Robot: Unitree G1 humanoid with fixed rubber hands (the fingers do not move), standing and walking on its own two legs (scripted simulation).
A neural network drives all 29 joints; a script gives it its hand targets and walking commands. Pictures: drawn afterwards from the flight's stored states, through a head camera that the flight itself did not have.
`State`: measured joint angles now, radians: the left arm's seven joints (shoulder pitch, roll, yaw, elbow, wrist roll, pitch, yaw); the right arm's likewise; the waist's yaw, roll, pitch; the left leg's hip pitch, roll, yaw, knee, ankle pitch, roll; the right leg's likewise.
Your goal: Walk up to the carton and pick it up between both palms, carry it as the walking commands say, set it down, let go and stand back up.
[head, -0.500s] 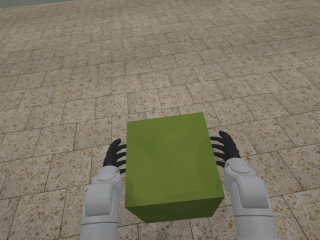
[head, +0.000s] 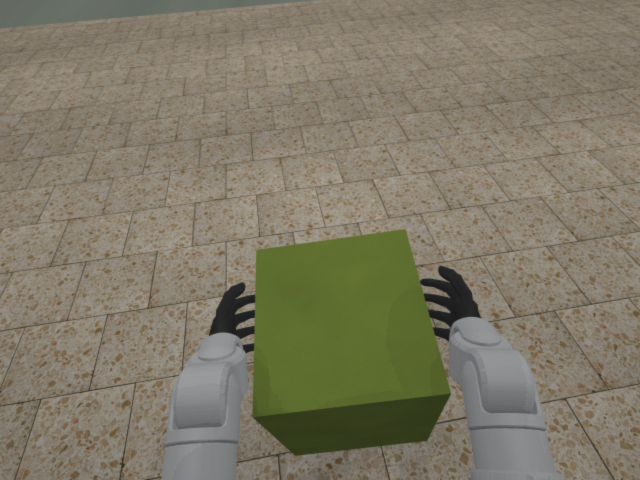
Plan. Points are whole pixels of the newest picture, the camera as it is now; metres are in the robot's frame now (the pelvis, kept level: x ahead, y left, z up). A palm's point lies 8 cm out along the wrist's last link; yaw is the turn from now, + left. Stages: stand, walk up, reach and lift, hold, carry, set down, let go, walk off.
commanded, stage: carry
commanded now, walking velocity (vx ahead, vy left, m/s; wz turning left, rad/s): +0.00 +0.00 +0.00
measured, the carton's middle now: (346, 350) +0.30 -0.01 -0.03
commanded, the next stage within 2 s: hold in 1.70 s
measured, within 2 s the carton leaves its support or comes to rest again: neither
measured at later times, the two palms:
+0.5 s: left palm (220, 347) +0.27 +0.15 +0.05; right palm (457, 333) +0.27 -0.14 +0.06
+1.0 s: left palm (229, 359) +0.26 +0.14 +0.04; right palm (468, 348) +0.26 -0.15 +0.05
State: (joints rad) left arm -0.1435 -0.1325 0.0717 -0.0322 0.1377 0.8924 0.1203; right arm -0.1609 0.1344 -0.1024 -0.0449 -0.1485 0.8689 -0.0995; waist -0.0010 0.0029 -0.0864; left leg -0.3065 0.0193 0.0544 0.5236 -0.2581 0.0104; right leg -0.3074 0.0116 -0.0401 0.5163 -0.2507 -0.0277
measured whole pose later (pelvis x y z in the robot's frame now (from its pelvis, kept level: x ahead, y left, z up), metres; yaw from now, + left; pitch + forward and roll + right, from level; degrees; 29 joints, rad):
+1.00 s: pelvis -0.02 +0.00 +0.00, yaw -1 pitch +1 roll +0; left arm -0.20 -0.14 0.10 0.16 0.19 0.81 0.12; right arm -0.21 0.14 -0.14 0.16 -0.19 0.77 -0.09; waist -0.01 0.00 -0.11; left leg -0.32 0.02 0.06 0.51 -0.22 0.01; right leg -0.32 0.02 -0.03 0.49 -0.20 -0.03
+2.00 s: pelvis -0.03 +0.00 +0.00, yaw +2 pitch -8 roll +0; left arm -0.32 -0.17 0.24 0.33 0.27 0.72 0.03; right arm -0.34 0.17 -0.25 0.32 -0.30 0.73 -0.05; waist -0.02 0.02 0.00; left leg -0.11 0.00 0.02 0.44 -0.19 0.01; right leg -0.11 -0.01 -0.07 0.44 -0.20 -0.03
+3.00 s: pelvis -0.07 +0.01 -0.06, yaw +1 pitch +20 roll +0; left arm -0.59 -0.22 0.45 0.55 0.35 0.30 0.05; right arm -0.59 0.21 -0.51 0.48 -0.38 0.32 -0.02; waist -0.03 0.01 -0.02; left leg -0.98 -0.01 0.05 0.93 -0.30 0.04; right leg -0.99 -0.02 -0.02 0.95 -0.30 -0.02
